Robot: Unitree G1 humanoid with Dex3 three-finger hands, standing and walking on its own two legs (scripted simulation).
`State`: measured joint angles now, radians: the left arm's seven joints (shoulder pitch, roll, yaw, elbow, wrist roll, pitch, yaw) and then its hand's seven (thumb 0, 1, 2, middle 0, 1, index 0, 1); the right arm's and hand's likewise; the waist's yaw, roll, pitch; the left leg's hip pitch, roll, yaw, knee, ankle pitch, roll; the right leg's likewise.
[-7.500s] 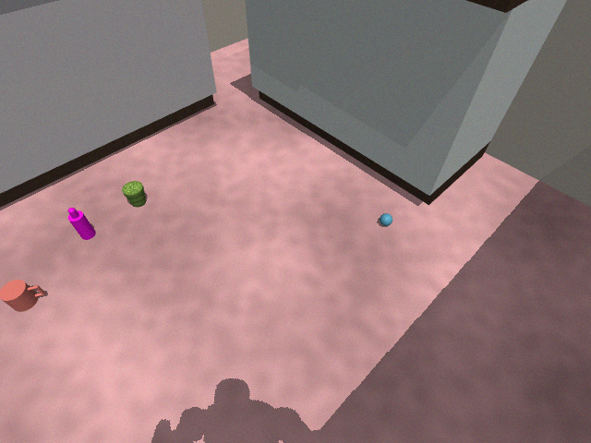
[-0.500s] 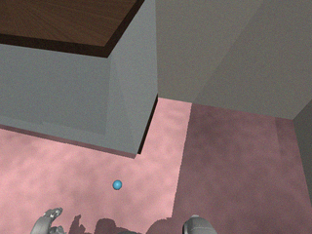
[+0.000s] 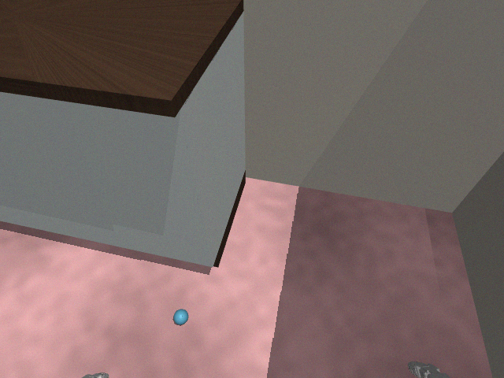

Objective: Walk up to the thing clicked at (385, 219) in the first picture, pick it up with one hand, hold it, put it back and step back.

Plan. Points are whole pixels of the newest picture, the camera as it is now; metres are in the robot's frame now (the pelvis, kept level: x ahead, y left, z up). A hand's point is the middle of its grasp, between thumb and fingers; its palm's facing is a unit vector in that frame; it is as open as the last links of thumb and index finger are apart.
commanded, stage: stand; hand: left
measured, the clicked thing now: (181, 316) +0.45 +0.28 -0.75
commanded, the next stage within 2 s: none
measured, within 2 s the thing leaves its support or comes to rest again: neither
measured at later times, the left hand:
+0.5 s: hand out of the picture +0.06 +0.25 -0.15, palm faces -0.03 -0.94 -0.35, open 7.4 cm
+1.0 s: hand out of the picture +0.09 +0.25 -0.15, palm faces -0.02 -0.94 -0.34, open 7.4 cm
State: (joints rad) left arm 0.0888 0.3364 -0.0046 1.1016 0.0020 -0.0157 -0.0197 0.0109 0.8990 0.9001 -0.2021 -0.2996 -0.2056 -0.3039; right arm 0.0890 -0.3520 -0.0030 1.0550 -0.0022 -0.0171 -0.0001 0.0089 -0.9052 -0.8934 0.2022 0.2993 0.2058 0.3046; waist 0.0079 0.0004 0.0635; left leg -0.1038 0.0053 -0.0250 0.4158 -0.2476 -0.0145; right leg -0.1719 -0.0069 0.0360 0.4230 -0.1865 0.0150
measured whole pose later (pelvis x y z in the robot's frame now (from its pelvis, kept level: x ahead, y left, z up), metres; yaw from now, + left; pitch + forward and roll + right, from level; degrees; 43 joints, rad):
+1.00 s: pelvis +0.01 +0.00 +0.01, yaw +0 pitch -1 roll +0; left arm 0.09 0.36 0.00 1.15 0.01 -0.02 -0.01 0.01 0.90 0.90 -0.20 -0.30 -0.20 -0.30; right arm 0.10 -0.35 0.00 1.14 -0.01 -0.02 0.01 0.01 -0.91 -0.89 0.20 0.30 0.21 0.30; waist 0.00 0.00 0.04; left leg -0.08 0.01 -0.03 0.31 -0.21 -0.02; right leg -0.15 -0.01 0.03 0.34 -0.16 0.01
